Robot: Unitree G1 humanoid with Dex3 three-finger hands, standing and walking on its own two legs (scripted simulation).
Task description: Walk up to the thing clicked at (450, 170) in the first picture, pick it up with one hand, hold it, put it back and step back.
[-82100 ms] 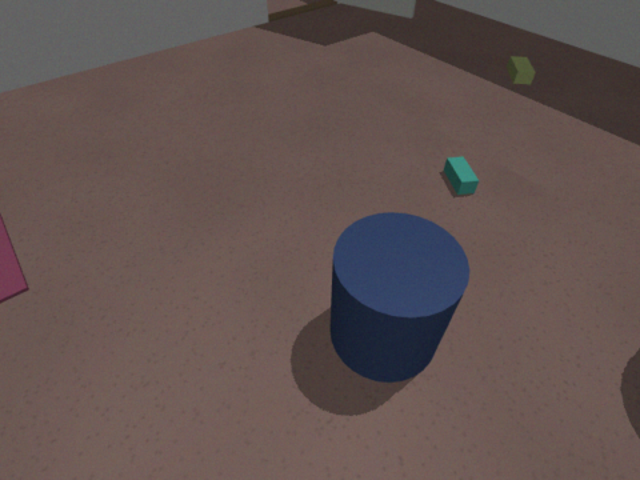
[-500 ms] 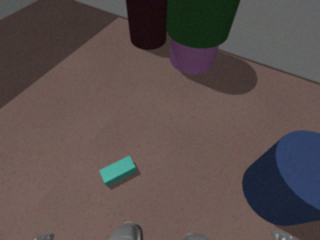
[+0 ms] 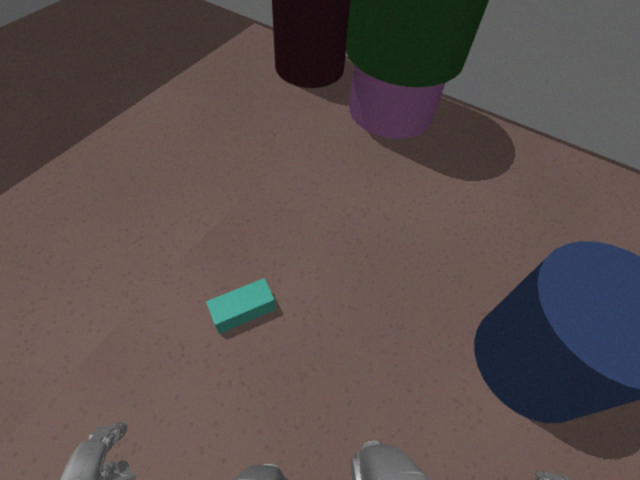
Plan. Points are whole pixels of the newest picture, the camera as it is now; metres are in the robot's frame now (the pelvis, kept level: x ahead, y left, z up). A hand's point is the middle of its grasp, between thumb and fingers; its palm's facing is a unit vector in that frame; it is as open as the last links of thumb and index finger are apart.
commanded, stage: step back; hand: left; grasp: from above
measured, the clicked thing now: (242, 305) +0.64 +0.26 -0.72
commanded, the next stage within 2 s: none
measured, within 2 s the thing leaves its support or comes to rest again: neither
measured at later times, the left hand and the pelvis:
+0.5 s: hand out of the picture -0.05 +0.22 -0.12, palm faces -0.04 -0.90 -0.44, open 7.4 cm; pelvis -0.15 -0.05 +0.01, yaw -3 degrees
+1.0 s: hand out of the picture -0.22 +0.24 -0.15, palm faces +0.03 -0.92 -0.39, open 7.4 cm; pelvis -0.31 -0.03 +0.00, yaw +0 degrees
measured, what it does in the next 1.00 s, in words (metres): walks backwards: right foot, then left foot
